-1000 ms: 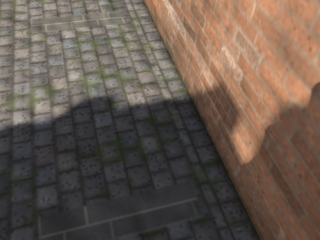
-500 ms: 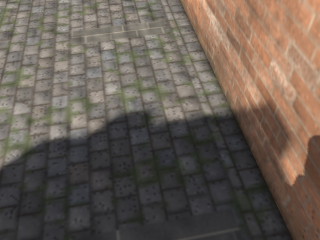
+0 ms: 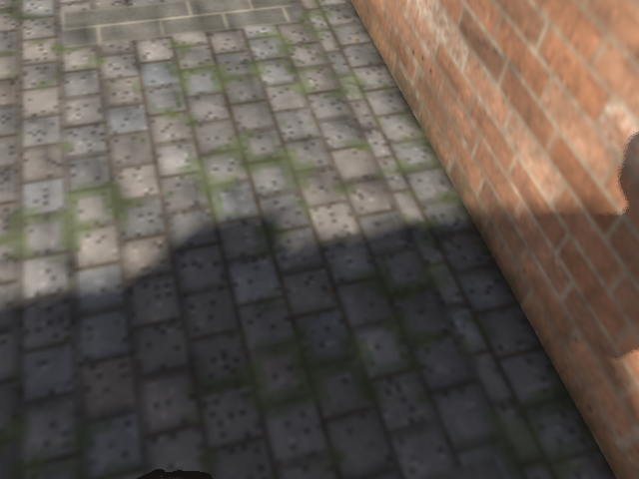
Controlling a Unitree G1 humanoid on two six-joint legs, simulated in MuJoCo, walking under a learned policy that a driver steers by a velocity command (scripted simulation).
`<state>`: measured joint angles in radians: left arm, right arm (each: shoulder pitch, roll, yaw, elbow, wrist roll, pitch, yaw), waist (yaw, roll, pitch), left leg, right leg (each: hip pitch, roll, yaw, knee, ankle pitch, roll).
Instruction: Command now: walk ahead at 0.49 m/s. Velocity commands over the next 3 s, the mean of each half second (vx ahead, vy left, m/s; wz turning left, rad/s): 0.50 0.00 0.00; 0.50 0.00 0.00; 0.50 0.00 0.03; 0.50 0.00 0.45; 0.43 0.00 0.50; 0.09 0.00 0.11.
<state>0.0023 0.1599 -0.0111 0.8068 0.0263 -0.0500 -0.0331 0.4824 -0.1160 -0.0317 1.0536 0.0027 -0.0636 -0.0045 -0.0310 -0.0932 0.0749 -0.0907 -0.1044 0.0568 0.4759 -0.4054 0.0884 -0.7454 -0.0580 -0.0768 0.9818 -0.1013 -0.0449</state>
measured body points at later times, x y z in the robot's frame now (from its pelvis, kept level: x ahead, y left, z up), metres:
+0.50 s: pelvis +0.30 +0.02 +0.01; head +0.32 +0.01 +0.46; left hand +0.22 +0.25 -0.13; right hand +0.47 -0.20 -0.11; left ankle +0.47 +0.17 -0.67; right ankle +0.19 -0.05 -0.73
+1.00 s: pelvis +0.56 +0.07 +0.02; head +0.58 +0.07 +0.47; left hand +0.67 +0.31 -0.12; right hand +0.50 -0.17 -0.12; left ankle +0.54 +0.13 -0.73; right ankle +0.67 -0.09 -0.67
